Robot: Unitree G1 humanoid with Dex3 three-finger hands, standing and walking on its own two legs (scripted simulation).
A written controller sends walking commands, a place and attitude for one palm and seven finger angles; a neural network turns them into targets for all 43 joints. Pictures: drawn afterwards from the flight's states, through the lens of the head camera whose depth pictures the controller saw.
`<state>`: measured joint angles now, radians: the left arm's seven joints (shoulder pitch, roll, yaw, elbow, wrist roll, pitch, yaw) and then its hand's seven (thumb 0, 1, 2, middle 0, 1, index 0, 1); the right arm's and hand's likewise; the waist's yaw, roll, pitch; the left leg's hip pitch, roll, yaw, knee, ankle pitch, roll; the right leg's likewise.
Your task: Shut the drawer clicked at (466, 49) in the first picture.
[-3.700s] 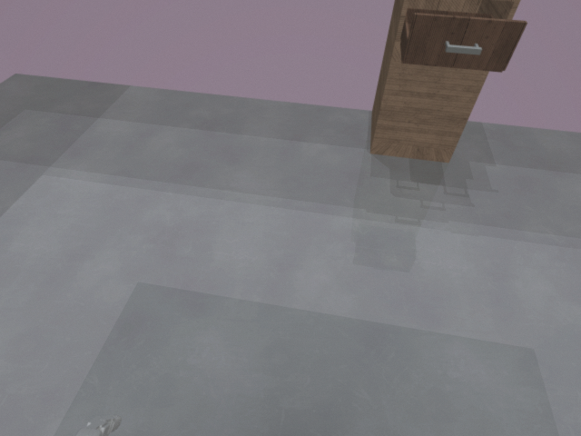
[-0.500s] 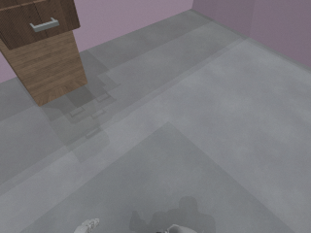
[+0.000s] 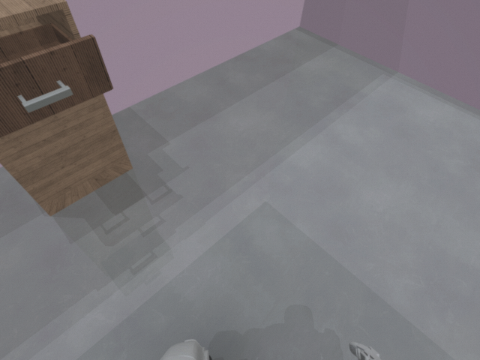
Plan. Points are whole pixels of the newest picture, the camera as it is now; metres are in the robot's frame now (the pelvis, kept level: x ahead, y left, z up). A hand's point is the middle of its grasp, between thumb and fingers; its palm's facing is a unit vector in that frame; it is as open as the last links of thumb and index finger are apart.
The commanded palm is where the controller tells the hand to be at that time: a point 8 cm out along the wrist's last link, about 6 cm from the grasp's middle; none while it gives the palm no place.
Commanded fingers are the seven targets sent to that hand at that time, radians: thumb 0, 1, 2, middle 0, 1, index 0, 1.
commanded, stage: walk to a spot facing it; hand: left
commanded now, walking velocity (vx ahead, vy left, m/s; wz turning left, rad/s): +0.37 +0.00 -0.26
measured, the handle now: (45, 95) +0.70 +0.61 -0.04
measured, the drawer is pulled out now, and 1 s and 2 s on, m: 0.22 0.22 0.22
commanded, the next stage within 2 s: turn to face it in 0.70 s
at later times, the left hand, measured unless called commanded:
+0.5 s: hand (200, 257) +0.33 +0.12 -0.15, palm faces -0.13 -0.96 -0.26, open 7.4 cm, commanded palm none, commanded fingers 0.00 0.90 0.90 -0.20 -0.30 -0.20 -0.30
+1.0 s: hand (220, 246) +0.37 +0.08 -0.17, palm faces +0.07 -0.99 -0.12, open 7.4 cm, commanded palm none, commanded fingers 0.00 0.90 0.90 -0.20 -0.30 -0.20 -0.30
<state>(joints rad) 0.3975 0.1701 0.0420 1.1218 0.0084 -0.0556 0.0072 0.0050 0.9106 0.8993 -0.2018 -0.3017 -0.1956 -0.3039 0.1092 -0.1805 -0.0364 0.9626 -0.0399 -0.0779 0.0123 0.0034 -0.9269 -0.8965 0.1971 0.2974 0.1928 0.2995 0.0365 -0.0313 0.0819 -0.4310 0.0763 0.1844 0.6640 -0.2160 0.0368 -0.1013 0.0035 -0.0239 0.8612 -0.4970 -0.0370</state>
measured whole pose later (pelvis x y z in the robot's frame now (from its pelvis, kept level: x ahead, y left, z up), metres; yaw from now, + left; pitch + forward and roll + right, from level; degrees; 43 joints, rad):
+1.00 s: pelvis +0.44 -0.07 +0.00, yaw -1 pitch -1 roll -1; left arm 0.40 0.10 0.02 1.14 0.01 -0.05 0.02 0.01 0.91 0.90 -0.20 -0.30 -0.20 -0.30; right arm 0.14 -0.17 -0.04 0.99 -0.03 -0.03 0.02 0.00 -0.91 -0.90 0.20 0.30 0.19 0.30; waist 0.02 0.00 0.08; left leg -0.43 0.04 0.16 0.64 -0.19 0.08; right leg -0.07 -0.07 -0.24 0.77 -0.52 0.03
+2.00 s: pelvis +0.48 -0.10 +0.01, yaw +33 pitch +0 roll +0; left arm 0.31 0.23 0.05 0.93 0.03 0.03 0.02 0.01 0.90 0.90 -0.21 -0.30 -0.20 -0.30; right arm 0.09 -0.26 -0.07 0.91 -0.01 0.07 0.03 0.00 -0.91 -0.90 0.20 0.30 0.19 0.30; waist 0.04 -0.02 0.11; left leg -0.31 0.03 0.10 0.69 -0.37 -0.05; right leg -0.22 -0.18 -0.30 0.62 -0.37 0.04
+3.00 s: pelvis +0.47 -0.07 +0.03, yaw +51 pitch -1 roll +1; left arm 0.47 0.13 0.02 1.10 0.03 -0.05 0.02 0.01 0.91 0.90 -0.20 -0.30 -0.20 -0.30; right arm 0.29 -0.24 -0.09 1.05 -0.03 0.05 0.03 0.00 -0.91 -0.90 0.20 0.30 0.19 0.30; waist 0.04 0.04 -0.01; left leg -0.51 0.09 0.01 0.95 -0.20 -0.04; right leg -0.03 -0.07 -0.12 0.31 -0.26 0.02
